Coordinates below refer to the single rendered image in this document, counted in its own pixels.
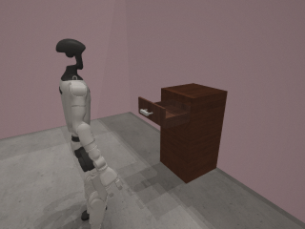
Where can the cabinet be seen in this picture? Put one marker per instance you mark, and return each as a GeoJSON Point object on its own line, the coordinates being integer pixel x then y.
{"type": "Point", "coordinates": [190, 150]}

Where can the robot right hand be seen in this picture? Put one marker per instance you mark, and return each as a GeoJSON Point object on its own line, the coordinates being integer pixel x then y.
{"type": "Point", "coordinates": [107, 177]}

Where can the robot right upper arm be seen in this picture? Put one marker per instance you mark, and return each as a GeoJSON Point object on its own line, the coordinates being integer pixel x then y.
{"type": "Point", "coordinates": [78, 93]}

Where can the humanoid robot torso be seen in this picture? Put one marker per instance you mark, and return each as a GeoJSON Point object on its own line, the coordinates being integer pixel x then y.
{"type": "Point", "coordinates": [66, 103]}

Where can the robot right shin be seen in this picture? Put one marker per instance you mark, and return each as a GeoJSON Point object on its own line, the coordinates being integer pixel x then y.
{"type": "Point", "coordinates": [97, 212]}

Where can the handle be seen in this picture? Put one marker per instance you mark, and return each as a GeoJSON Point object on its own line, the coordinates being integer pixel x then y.
{"type": "Point", "coordinates": [144, 112]}

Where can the robot right forearm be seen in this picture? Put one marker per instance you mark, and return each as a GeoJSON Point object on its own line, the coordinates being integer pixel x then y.
{"type": "Point", "coordinates": [87, 141]}

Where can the drawer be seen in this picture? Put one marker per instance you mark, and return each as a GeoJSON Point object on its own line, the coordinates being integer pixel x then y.
{"type": "Point", "coordinates": [166, 113]}

